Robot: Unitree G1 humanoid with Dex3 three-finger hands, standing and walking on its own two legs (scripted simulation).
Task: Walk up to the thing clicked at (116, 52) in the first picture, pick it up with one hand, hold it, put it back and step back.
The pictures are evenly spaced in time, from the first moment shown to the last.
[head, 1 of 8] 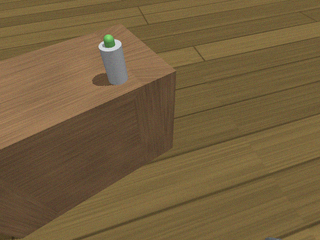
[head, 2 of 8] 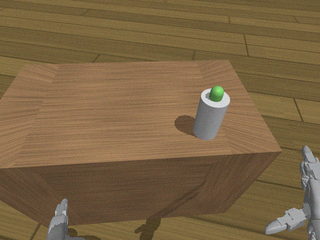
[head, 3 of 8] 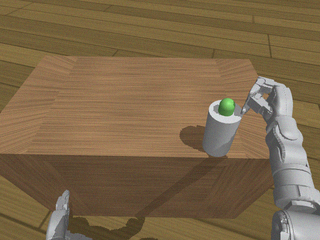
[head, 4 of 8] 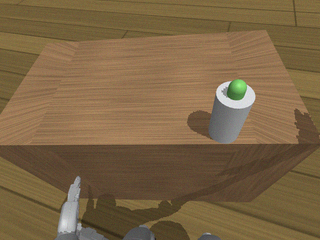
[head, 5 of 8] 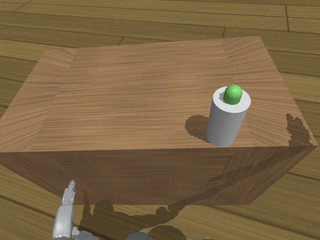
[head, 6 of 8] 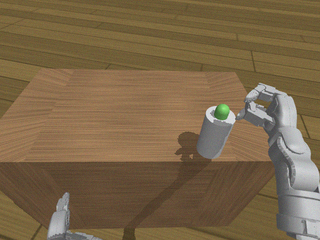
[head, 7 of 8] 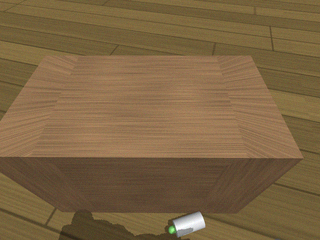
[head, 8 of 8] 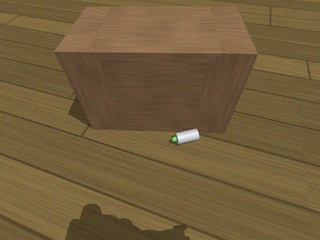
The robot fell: no
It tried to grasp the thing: yes
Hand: right
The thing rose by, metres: 0.01
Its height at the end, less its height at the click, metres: -0.76
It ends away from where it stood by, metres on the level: 0.19
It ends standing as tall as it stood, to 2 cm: no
